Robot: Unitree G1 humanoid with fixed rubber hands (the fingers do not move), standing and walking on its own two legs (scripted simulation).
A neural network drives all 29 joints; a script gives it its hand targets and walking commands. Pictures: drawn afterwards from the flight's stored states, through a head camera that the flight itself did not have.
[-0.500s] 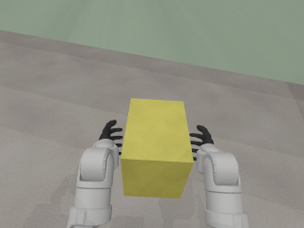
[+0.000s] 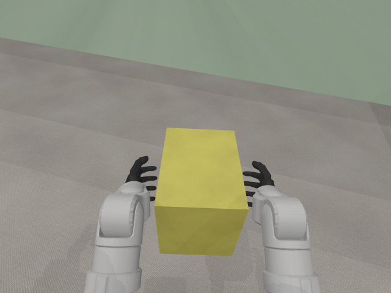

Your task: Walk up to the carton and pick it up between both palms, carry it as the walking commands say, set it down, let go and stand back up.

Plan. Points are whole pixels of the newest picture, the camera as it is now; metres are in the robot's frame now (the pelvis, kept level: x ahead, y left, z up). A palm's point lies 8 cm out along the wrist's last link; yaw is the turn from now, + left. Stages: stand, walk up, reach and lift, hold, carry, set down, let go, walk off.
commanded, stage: carry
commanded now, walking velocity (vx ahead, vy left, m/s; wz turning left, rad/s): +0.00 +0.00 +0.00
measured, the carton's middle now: (198, 189) +0.37 +0.01 +0.00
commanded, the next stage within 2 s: hold in 0.18 s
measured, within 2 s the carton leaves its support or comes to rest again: neither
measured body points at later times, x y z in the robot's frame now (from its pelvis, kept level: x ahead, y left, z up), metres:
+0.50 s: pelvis +0.01 -0.01 +0.00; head -0.05 +0.01 +0.45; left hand +0.32 +0.10 +0.04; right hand +0.30 -0.16 +0.04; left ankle +0.05 +0.08 -0.73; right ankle +0.04 -0.13 -0.73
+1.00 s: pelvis +0.01 -0.01 +0.00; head -0.04 +0.00 +0.45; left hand +0.33 +0.09 +0.04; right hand +0.30 -0.17 +0.04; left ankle +0.05 +0.08 -0.73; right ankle +0.04 -0.13 -0.73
